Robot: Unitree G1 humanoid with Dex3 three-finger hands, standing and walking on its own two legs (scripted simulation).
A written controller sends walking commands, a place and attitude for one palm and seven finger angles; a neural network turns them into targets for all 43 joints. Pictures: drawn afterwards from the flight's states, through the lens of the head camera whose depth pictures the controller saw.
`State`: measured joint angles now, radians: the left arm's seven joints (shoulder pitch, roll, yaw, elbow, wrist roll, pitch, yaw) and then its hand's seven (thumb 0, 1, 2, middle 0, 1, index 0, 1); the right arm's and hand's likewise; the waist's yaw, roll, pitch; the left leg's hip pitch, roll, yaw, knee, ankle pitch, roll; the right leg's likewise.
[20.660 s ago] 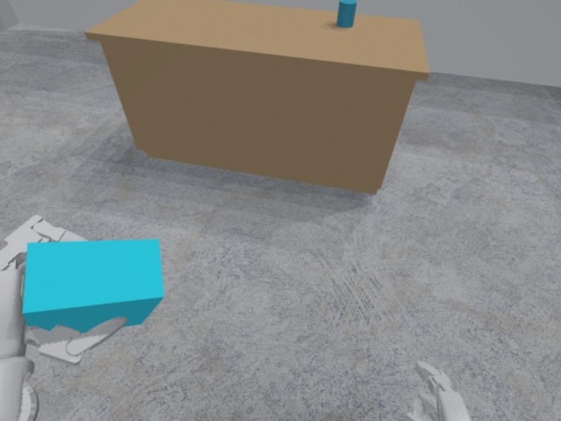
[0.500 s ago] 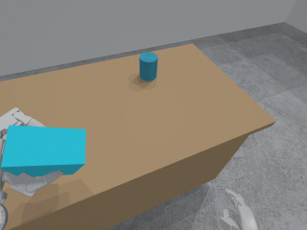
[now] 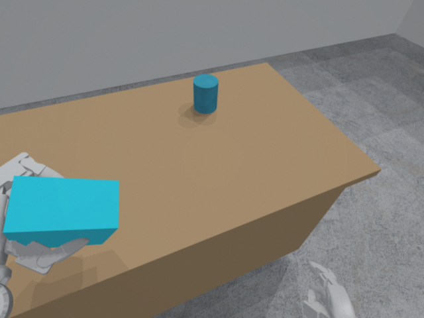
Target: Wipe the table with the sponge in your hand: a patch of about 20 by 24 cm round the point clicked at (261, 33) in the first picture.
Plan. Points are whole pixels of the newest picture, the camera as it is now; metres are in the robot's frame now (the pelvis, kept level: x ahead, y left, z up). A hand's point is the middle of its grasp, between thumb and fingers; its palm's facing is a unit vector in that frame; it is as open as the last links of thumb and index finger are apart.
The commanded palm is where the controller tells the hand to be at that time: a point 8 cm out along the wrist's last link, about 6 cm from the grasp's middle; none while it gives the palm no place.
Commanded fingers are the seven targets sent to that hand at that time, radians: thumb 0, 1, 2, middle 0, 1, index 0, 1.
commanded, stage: shuffle to correct the standing spot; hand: left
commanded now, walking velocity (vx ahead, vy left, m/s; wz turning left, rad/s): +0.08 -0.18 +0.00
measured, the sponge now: (80, 216) +0.23 +0.21 +0.15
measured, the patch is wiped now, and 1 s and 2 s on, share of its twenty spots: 0.00 0.00 0.00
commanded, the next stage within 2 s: come to a stop and stand still in 0.30 s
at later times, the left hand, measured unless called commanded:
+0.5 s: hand (37, 196) +0.23 +0.25 +0.19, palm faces +0.34 -0.82 -0.47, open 10.4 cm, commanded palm +0.15 +0.28 +0.18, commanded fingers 0.00 0.10 1.30 -1.20 -1.60 -1.20 -1.60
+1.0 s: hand (7, 200) +0.23 +0.30 +0.17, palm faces +0.34 -0.83 -0.44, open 10.4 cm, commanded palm +0.17 +0.33 +0.18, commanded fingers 0.00 0.10 1.30 -1.20 -1.60 -1.20 -1.60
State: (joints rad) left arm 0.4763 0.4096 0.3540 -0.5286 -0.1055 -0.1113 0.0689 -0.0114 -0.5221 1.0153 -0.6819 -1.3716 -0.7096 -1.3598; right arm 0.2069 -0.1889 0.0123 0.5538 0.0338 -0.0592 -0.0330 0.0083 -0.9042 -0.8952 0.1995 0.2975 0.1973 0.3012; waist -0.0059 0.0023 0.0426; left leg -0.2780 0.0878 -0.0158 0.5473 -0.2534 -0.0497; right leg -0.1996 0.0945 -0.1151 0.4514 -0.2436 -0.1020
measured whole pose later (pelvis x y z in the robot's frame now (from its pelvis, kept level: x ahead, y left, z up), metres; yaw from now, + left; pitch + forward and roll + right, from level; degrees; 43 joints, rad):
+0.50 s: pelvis +0.00 -0.01 -0.01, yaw +1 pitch -1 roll -1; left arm 0.30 0.52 0.37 -0.45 -0.07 -0.17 0.05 -0.01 -0.52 1.02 -0.68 -1.37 -0.71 -1.36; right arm 0.25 -0.20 0.02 0.56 0.05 -0.10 -0.06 0.01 -0.90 -0.90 0.20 0.30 0.20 0.30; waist 0.03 -0.01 0.04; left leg -0.32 0.08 -0.04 0.61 -0.28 -0.02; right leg -0.24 0.09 -0.14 0.52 -0.28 -0.11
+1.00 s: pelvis +0.00 +0.05 +0.00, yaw -1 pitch +1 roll -1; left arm 0.45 0.43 0.40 -0.54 -0.04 -0.18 0.10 -0.01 -0.52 1.02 -0.68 -1.37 -0.71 -1.36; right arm 0.18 -0.21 0.02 0.56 0.00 -0.11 -0.01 0.01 -0.90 -0.90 0.20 0.30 0.20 0.30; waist 0.02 -0.03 0.07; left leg -0.26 -0.03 0.01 0.51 -0.26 0.04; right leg -0.24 0.02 -0.06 0.46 -0.24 -0.03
